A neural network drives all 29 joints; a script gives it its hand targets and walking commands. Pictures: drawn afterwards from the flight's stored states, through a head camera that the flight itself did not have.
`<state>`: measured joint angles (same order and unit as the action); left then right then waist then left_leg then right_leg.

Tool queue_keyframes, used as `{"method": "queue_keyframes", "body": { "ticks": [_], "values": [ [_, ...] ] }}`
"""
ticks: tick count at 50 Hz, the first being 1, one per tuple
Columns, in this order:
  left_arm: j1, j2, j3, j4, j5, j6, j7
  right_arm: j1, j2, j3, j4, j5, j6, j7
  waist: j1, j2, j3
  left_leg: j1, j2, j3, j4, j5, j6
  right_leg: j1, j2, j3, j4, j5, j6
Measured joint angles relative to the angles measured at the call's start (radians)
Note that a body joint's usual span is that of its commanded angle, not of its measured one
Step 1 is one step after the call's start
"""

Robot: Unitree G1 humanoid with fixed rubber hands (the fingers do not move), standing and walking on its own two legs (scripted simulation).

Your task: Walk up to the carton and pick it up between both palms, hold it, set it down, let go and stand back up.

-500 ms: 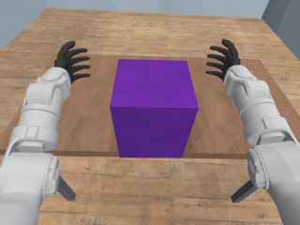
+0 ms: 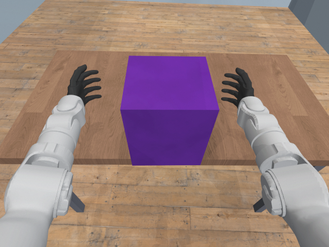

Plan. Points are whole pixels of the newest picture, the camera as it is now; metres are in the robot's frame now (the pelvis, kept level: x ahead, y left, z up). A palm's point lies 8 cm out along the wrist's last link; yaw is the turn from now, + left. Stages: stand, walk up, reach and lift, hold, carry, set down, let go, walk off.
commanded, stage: reach and lift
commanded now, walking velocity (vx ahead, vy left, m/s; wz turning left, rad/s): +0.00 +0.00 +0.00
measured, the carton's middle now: (166, 114) +0.48 -0.02 +0.04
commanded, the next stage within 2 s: none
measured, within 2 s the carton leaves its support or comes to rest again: neither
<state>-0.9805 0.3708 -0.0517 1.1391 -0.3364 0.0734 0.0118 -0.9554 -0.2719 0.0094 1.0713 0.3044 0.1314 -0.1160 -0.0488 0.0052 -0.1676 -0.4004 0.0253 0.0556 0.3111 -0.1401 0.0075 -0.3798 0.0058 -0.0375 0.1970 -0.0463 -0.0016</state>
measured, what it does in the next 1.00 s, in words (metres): stands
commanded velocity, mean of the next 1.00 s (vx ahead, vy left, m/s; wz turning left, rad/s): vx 0.00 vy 0.00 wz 0.00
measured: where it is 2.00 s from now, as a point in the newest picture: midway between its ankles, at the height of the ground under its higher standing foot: outside the picture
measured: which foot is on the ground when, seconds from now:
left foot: down 0.00-1.00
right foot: down 0.00-1.00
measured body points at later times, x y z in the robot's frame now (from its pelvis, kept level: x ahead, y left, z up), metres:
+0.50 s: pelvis +0.00 +0.00 -0.01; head +0.08 +0.01 +0.43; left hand +0.47 +0.20 +0.06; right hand +0.46 -0.18 +0.06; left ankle -0.01 +0.11 -0.75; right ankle +0.01 -0.12 -0.75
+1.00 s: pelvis +0.00 +0.00 -0.01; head +0.08 +0.01 +0.44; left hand +0.46 +0.16 +0.06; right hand +0.46 -0.17 +0.07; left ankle -0.01 +0.11 -0.75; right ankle +0.01 -0.12 -0.75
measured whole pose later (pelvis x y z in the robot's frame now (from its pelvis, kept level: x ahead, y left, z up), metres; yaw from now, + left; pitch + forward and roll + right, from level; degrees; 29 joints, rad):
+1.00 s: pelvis +0.00 +0.00 -0.01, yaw -1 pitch +18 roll -1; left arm -0.93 0.15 0.19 1.24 -0.04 -0.21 0.06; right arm -0.90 -0.12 -0.15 1.15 0.09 -0.16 -0.14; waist -0.01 -0.01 -0.18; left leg -0.51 0.03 0.06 0.36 -0.16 0.00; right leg -0.50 0.01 -0.03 0.27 -0.07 0.00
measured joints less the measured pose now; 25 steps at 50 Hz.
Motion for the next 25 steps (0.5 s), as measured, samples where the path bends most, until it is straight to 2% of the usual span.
{"method": "queue_keyframes", "body": {
  "ticks": [8, 14, 19, 25],
  "values": [
    [-0.047, -0.036, -0.016, 0.152, -0.012, -0.153, 0.006, -0.057, 0.025, 0.026, 0.114, -0.007, -0.124, 0.021, 0.021, 0.005, -0.029, -0.112, 0.004, 0.006, 0.044, -0.003, 0.001, -0.12, 0.001, 0.007, 0.057, -0.007, 0.001],
    [-0.063, -0.043, -0.006, 0.245, -0.003, -0.248, -0.006, -0.072, 0.047, 0.017, 0.185, -0.019, -0.196, 0.026, 0.018, 0.006, -0.046, -0.169, 0.003, -0.001, 0.06, -0.003, -0.001, -0.177, 0.0, 0.0, 0.077, -0.012, 0.0],
    [-0.041, -0.044, 0.014, 0.266, 0.018, -0.305, -0.016, -0.029, 0.066, -0.005, 0.188, -0.04, -0.244, 0.025, 0.01, 0.006, -0.063, -0.202, 0.002, -0.006, 0.064, -0.004, -0.003, -0.207, -0.001, -0.005, 0.079, -0.014, 0.0],
    [-0.002, -0.064, 0.04, 0.224, 0.055, -0.336, -0.013, 0.032, 0.081, -0.027, 0.135, -0.067, -0.285, 0.022, 0.009, 0.008, -0.084, -0.222, 0.001, -0.005, 0.066, -0.01, -0.001, -0.224, -0.002, -0.003, 0.073, -0.016, 0.002]
  ]
}}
